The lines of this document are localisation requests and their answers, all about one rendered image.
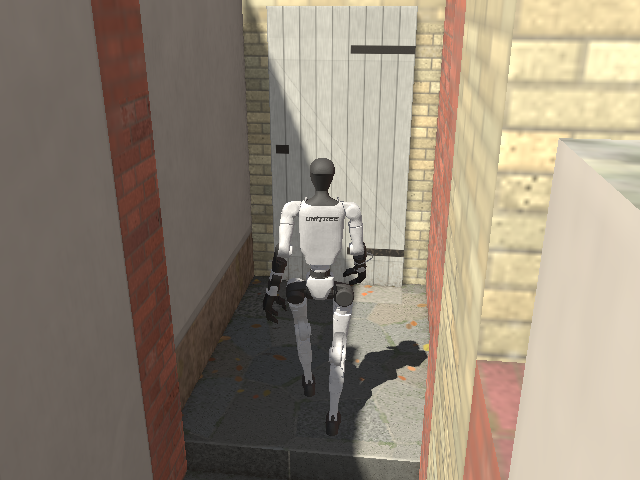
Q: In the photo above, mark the robot left forearm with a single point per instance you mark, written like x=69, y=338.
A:
x=276, y=275

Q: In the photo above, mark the right robot upper arm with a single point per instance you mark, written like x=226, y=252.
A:
x=352, y=212

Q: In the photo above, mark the robot right forearm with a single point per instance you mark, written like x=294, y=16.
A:
x=360, y=261

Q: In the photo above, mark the left robot hand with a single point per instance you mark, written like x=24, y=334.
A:
x=267, y=306

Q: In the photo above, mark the right robot hand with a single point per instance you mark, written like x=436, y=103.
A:
x=359, y=279

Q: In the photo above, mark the left robot shin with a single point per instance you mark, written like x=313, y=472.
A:
x=305, y=355

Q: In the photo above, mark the robot left foot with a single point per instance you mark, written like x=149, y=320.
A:
x=309, y=389

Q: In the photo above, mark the left robot upper arm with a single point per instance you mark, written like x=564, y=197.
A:
x=289, y=212

